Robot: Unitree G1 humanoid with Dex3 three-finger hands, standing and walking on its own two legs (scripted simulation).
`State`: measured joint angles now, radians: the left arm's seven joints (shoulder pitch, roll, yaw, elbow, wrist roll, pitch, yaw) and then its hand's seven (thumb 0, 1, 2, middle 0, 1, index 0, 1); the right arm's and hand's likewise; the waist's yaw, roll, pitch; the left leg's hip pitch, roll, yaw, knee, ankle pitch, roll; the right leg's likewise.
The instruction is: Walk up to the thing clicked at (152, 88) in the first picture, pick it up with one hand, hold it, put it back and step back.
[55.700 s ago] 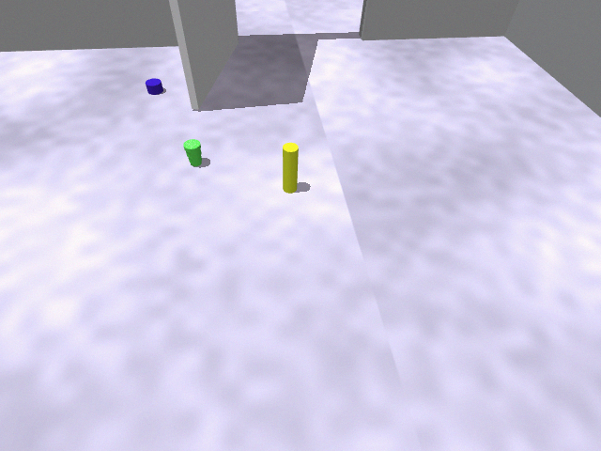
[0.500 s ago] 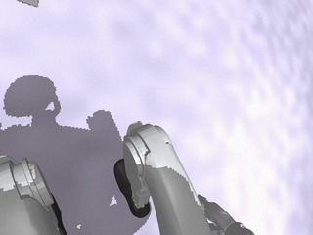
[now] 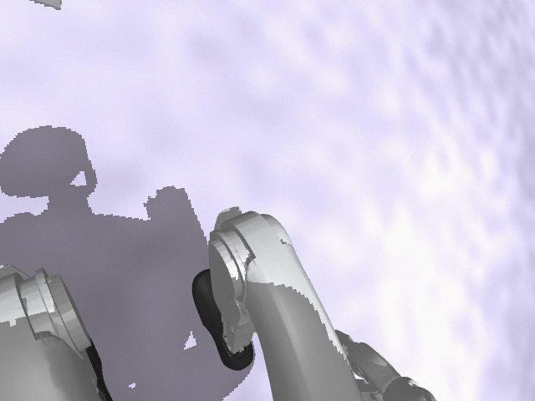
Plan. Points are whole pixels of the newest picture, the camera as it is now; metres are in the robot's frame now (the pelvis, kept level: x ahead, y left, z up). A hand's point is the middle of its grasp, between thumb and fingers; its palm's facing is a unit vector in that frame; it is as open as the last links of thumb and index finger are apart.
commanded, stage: open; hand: left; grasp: from above
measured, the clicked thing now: out of the picture +0.44 +0.35 -0.28
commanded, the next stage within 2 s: withdraw in 0.50 s
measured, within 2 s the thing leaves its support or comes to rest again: neither
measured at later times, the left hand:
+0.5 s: hand out of the picture +0.43 +0.35 -0.23, palm faces -0.42 -0.16 -0.89, open 14.2 cm
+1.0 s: hand out of the picture +0.45 +0.38 -0.15, palm faces -0.30 -0.09 -0.95, open 14.2 cm
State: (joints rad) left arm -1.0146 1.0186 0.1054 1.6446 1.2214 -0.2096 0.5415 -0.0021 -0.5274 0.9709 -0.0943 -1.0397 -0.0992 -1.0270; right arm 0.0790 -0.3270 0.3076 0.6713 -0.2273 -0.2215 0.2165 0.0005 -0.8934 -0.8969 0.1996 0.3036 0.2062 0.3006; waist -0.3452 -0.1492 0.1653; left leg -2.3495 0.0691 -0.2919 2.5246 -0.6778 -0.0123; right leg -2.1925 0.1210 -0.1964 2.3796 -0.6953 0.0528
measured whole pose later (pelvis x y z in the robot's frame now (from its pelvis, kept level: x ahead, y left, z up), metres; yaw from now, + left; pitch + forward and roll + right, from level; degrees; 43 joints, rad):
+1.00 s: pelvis +0.00 +0.00 +0.01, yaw +2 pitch +31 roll -12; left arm -0.89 0.87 0.10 1.28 1.18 -0.12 0.41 0.00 -0.51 0.95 -0.09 -1.01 -0.09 -0.99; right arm 0.13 -0.30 0.17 0.70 -0.17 -0.15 0.22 0.00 -0.90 -0.90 0.20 0.30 0.21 0.30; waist -0.25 -0.05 0.01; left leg -2.36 0.06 -0.24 2.46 -0.67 -0.01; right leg -2.21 0.10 -0.16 2.35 -0.71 0.04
